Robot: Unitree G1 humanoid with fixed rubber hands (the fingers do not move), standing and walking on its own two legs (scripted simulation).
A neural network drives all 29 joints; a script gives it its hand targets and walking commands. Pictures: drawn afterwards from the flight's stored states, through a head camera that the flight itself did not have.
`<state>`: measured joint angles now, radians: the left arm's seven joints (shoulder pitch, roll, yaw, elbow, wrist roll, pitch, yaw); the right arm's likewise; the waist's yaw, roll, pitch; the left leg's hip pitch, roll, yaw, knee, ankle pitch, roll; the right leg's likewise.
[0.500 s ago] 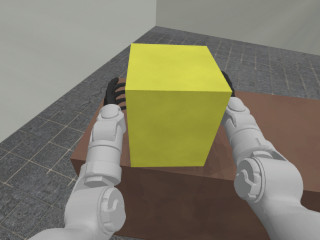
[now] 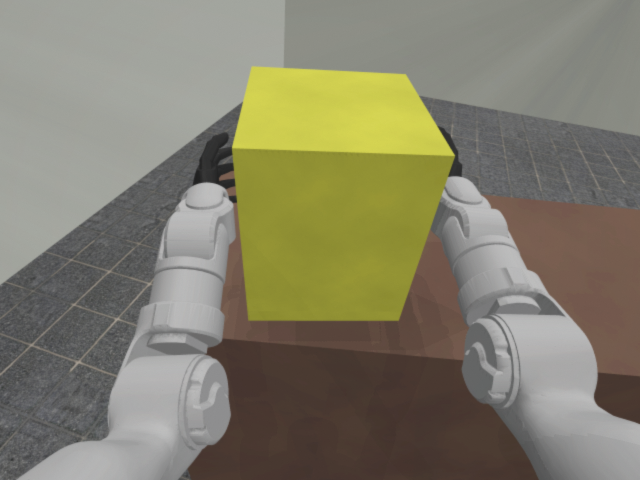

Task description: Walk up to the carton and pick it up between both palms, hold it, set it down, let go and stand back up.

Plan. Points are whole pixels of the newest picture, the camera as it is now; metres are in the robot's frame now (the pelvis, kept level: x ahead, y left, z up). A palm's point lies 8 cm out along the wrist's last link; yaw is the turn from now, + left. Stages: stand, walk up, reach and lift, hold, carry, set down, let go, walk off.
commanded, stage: reach and lift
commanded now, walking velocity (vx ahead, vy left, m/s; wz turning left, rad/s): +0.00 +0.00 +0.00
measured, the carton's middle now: (327, 197) +0.42 -0.01 +0.19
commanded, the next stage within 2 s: hold in 1.62 s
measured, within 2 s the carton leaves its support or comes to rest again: neither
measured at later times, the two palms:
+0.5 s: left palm (204, 184) +0.39 +0.14 +0.22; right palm (447, 185) +0.39 -0.15 +0.24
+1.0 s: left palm (201, 171) +0.39 +0.14 +0.24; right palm (449, 169) +0.39 -0.15 +0.26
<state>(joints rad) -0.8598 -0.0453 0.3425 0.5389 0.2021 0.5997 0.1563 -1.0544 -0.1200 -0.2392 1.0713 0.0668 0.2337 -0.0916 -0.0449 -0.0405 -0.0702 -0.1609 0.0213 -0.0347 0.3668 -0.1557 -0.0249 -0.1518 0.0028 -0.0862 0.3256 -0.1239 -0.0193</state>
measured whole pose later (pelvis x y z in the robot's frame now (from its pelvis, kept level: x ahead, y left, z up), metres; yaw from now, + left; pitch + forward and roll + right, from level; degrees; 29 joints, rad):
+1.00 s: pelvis +0.01 +0.02 +0.00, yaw +0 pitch -5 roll -2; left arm -0.80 0.01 0.28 0.28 0.16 0.84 0.10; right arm -0.99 -0.16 -0.02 0.70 0.36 0.55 -0.27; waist -0.11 0.01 -0.07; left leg -0.13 0.01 -0.03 0.42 -0.21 0.00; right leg -0.09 0.00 -0.08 0.31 -0.14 0.01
